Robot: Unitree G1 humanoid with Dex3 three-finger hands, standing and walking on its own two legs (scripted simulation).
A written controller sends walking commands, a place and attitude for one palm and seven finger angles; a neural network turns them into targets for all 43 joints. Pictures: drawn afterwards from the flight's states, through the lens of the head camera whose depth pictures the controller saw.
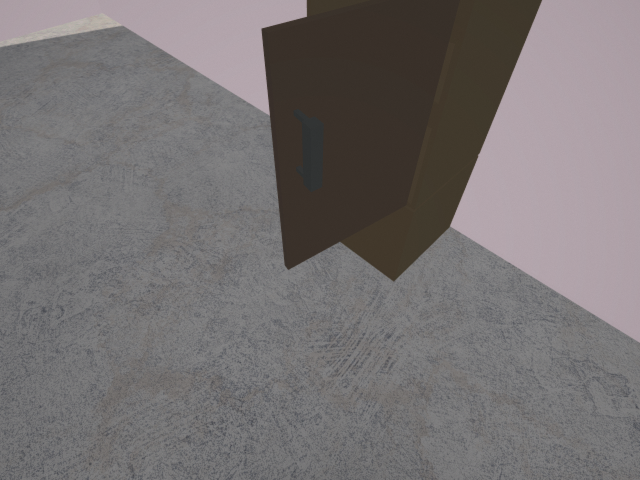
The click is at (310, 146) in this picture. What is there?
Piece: cupboard door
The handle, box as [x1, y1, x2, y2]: [294, 109, 323, 191]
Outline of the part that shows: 294,110 294,115 302,122 303,167 302,168 298,166 296,167 296,170 303,177 304,185 310,191 312,191 321,186 323,124 314,116 309,118 298,109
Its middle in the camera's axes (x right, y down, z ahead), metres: -0.03 -0.16 +0.72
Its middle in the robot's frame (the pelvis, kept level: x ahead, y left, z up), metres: +0.65 +0.07 +0.03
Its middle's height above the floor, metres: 0.81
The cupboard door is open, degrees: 79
